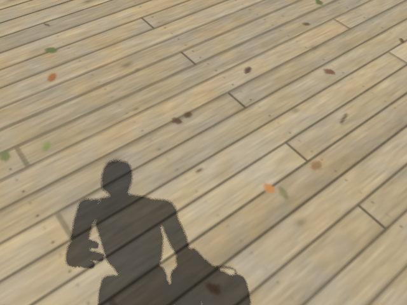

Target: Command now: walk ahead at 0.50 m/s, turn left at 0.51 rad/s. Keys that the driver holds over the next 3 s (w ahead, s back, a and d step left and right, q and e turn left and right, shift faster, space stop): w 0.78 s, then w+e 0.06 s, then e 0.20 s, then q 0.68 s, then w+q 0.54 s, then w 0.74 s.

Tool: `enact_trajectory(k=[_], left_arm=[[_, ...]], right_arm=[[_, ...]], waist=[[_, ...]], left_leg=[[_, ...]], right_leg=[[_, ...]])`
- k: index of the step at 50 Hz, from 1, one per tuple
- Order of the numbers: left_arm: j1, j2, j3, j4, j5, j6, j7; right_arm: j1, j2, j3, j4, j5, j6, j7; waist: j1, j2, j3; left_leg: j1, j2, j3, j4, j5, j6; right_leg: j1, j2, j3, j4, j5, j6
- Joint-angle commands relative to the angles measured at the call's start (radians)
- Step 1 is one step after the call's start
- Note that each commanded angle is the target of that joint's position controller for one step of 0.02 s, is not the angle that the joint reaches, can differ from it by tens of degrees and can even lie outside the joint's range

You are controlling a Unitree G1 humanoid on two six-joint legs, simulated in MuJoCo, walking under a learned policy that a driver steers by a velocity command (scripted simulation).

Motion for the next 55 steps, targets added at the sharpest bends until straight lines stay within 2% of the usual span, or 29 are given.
enact_trajectory(k=[1, 5, 7, 9, 10, 11, 12, 13, 14, 15, 16, 17, 18, 21, 27, 29, 32, 35, 36, 37, 38, 39, 40, 41, 43, 44, 47, 52, 55], left_arm=[[-0.070, 0.067, 0.014, -0.074, -0.002, -0.010, -0.002], [-0.175, 0.055, 0.004, -0.107, -0.009, -0.027, -0.013], [-0.193, 0.063, 0.004, -0.119, -0.013, -0.035, -0.015], [-0.130, 0.080, 0.011, -0.105, -0.014, -0.042, -0.011], [-0.058, 0.097, 0.019, -0.081, -0.014, -0.045, -0.003], [0.070, 0.114, 0.030, -0.039, -0.015, -0.052, 0.009], [0.218, 0.148, 0.043, -0.006, -0.006, -0.063, 0.023], [0.338, 0.243, 0.062, -0.003, 0.015, -0.066, 0.035], [0.317, 0.261, 0.072, 0.023, -0.007, -0.052, 0.022], [0.217, 0.179, 0.056, 0.004, -0.027, -0.045, 0.014], [0.156, 0.112, 0.041, -0.002, -0.031, -0.048, 0.009], [0.127, 0.080, 0.031, 0.006, -0.024, -0.052, 0.008], [0.130, 0.071, 0.025, 0.024, -0.024, -0.060, 0.011], [0.180, 0.081, 0.026, 0.066, -0.034, -0.085, 0.005], [0.251, 0.084, 0.025, 0.126, -0.044, -0.088, 0.000], [0.280, 0.098, 0.028, 0.144, -0.043, -0.088, 0.001], [0.319, 0.110, 0.029, 0.170, -0.038, -0.083, 0.006], [0.307, 0.125, 0.032, 0.185, -0.031, -0.074, 0.016], [0.298, 0.131, 0.032, 0.189, -0.031, -0.071, 0.018], [0.295, 0.123, 0.029, 0.193, -0.033, -0.066, 0.019], [0.283, 0.096, 0.017, 0.167, -0.038, -0.069, 0.019], [0.383, -0.012, -0.008, 0.131, -0.066, -0.070, 0.011], [0.330, 0.100, 0.021, 0.151, -0.036, -0.060, 0.023], [0.264, 0.099, 0.026, 0.134, -0.037, -0.061, 0.019], [0.233, 0.062, 0.020, 0.144, -0.039, -0.053, 0.011], [0.260, 0.050, 0.019, 0.157, -0.025, -0.037, 0.009], [0.277, 0.027, 0.024, 0.165, -0.020, -0.006, 0.004], [0.126, -0.001, 0.016, 0.103, -0.020, 0.008, -0.007], [0.074, -0.029, 0.000, 0.096, -0.015, 0.004, 0.001]], right_arm=[[0.036, -0.147, -0.035, -0.047, 0.002, -0.022, -0.005], [0.109, -0.139, -0.028, -0.014, -0.005, -0.029, -0.015], [0.116, -0.150, -0.027, -0.005, -0.010, -0.030, -0.022], [0.083, -0.166, -0.028, -0.002, -0.013, -0.032, -0.028], [0.066, -0.176, -0.028, 0.000, -0.014, -0.034, -0.029], [0.053, -0.181, -0.028, 0.005, -0.015, -0.035, -0.026], [0.048, -0.161, -0.020, 0.002, -0.013, -0.039, -0.021], [0.103, -0.078, 0.000, -0.033, 0.012, -0.044, -0.017], [0.173, -0.090, -0.004, -0.024, 0.007, -0.044, -0.017], [0.121, -0.121, -0.007, -0.009, -0.021, -0.035, -0.020], [0.037, -0.115, -0.002, -0.017, -0.027, -0.034, -0.011], [-0.001, -0.097, 0.003, -0.026, -0.025, -0.031, -0.004], [-0.018, -0.091, 0.004, -0.035, -0.033, -0.023, 0.002], [-0.007, -0.068, 0.014, -0.021, -0.040, -0.004, 0.016], [-0.262, -0.025, 0.043, -0.093, -0.035, -0.006, 0.029], [-0.328, -0.015, 0.052, -0.108, -0.030, -0.009, 0.031], [-0.384, -0.031, 0.051, -0.122, -0.027, -0.012, 0.026], [-0.358, -0.054, 0.041, -0.117, -0.030, -0.019, 0.017], [-0.284, -0.065, 0.033, -0.092, -0.034, -0.024, 0.012], [-0.143, -0.085, 0.021, -0.042, -0.043, -0.035, 0.003], [0.032, -0.147, 0.001, -0.002, -0.063, -0.043, -0.009], [0.107, -0.256, -0.031, 0.010, -0.070, -0.035, -0.018], [0.065, -0.202, -0.025, 0.007, -0.025, -0.023, -0.014], [-0.030, -0.149, -0.010, -0.002, -0.017, -0.023, -0.013], [-0.113, -0.063, 0.013, 0.000, -0.020, -0.041, -0.013], [-0.127, -0.042, 0.020, 0.010, -0.017, -0.049, -0.017], [-0.114, -0.062, 0.016, 0.026, -0.009, -0.074, -0.019], [-0.114, -0.066, 0.016, 0.036, -0.007, -0.052, -0.037], [-0.040, -0.060, 0.021, 0.082, -0.012, -0.046, -0.034]], waist=[[-0.008, 0.098, -0.001], [-0.053, 0.100, 0.012], [-0.052, 0.107, 0.021], [-0.011, 0.119, 0.020], [0.022, 0.124, -0.008], [0.083, 0.099, -0.072], [0.152, 0.063, -0.164], [0.161, -0.098, -0.308], [0.101, -0.263, -0.332], [0.066, -0.090, -0.169], [0.066, 0.013, -0.076], [0.047, 0.027, -0.029], [0.033, -0.010, -0.011], [0.016, -0.039, -0.031], [0.061, -0.033, 0.020], [0.080, -0.035, 0.021], [0.095, -0.035, 0.024], [0.065, -0.037, 0.016], [0.030, -0.035, -0.020], [-0.031, -0.002, -0.097], [-0.100, 0.064, -0.213], [-0.067, 0.302, -0.342], [-0.070, 0.179, -0.300], [-0.031, 0.129, -0.149], [0.020, 0.106, -0.032], [0.049, 0.121, -0.014], [0.087, 0.111, -0.041], [0.068, 0.144, -0.020], [0.029, 0.134, -0.044]], left_leg=[[0.041, 0.256, -0.223, -0.113, 0.258, 0.121], [0.129, 0.273, -0.209, -0.075, 0.395, 0.098], [0.159, 0.297, -0.221, -0.055, 0.451, 0.082], [0.152, 0.308, -0.213, -0.017, 0.552, 0.050], [0.147, 0.298, -0.198, 0.052, 0.696, 0.033], [0.139, 0.261, -0.163, 0.206, 0.796, 0.016], [0.031, 0.214, -0.125, 0.422, 0.676, -0.002], [-0.201, 0.100, -0.048, 0.758, 0.281, -0.041], [-0.394, -0.016, -0.035, 0.947, -0.299, -0.054], [-0.469, 0.060, -0.073, 1.011, -0.241, -0.048], [-0.468, 0.100, -0.062, 0.974, -0.175, -0.049], [-0.452, 0.136, -0.044, 0.911, -0.140, -0.049], [-0.433, 0.160, -0.033, 0.859, -0.127, -0.057], [-0.412, 0.176, 0.013, 0.806, -0.093, -0.079], [-0.493, 0.225, 0.104, 0.493, 0.115, -0.121], [-0.448, 0.211, 0.127, 0.382, 0.168, -0.120], [-0.415, 0.194, 0.138, 0.299, 0.167, -0.101], [-0.342, 0.164, 0.141, 0.236, 0.069, -0.059], [-0.246, 0.136, 0.151, 0.199, 0.042, -0.041], [-0.064, 0.118, 0.155, 0.140, 0.062, -0.013], [0.185, 0.270, -0.009, 0.127, -0.005, 0.039], [0.462, 0.564, -0.479, 0.052, -0.089, 0.177], [0.392, 0.564, -0.571, -0.021, -0.107, 0.174], [0.259, 0.518, -0.397, -0.036, -0.083, 0.143], [0.062, 0.436, -0.185, -0.099, 0.135, 0.073], [-0.003, 0.408, -0.100, -0.108, 0.297, 0.048], [-0.030, 0.397, 0.045, -0.081, 0.687, 0.049], [-0.028, 0.353, 0.209, -0.064, 0.706, 0.032], [0.004, 0.352, 0.204, -0.030, 0.762, 0.042]], right_leg=[[-0.048, 0.027, -0.022, -0.115, 0.119, 0.000], [-0.024, 0.062, -0.044, -0.258, 0.178, -0.033], [0.019, 0.080, -0.046, -0.314, 0.159, -0.061], [0.143, 0.109, -0.052, -0.376, 0.096, -0.096], [0.250, 0.143, -0.066, -0.393, 0.045, -0.114], [0.402, 0.174, -0.085, -0.442, 0.037, -0.134], [0.623, 0.094, -0.011, -0.463, 0.032, -0.168], [0.872, -0.164, 0.362, -0.504, -0.130, -0.247], [0.908, -0.287, 0.746, -0.649, -0.086, -0.335], [0.773, -0.259, 0.656, -0.659, -0.170, -0.333], [0.653, -0.212, 0.499, -0.672, -0.144, -0.318], [0.575, -0.158, 0.388, -0.702, -0.084, -0.286], [0.533, -0.120, 0.311, -0.719, 0.005, -0.268], [0.517, -0.082, 0.200, -0.749, 0.209, -0.271], [0.548, -0.020, 0.050, -0.804, 0.313, -0.254], [0.558, -0.019, 0.026, -0.794, 0.349, -0.242], [0.622, -0.057, 0.036, -0.762, 0.401, -0.235], [0.692, -0.089, 0.038, -0.672, 0.559, -0.219], [0.702, -0.079, 0.024, -0.578, 0.672, -0.206], [0.664, -0.040, -0.014, -0.408, 0.702, -0.187], [0.499, 0.001, -0.047, -0.156, 0.480, -0.166], [0.143, 0.175, -0.118, 0.223, -0.148, -0.117], [0.035, 0.173, 0.004, 0.322, -0.325, -0.132], [0.008, 0.122, 0.035, 0.319, -0.247, -0.142], [0.084, 0.070, 0.031, 0.214, -0.157, -0.133], [0.141, 0.063, 0.027, 0.187, -0.148, -0.116], [0.181, 0.089, 0.002, 0.181, -0.110, -0.085], [0.142, 0.083, -0.060, -0.041, 0.060, -0.066], [0.233, 0.117, -0.078, -0.213, 0.100, -0.080]])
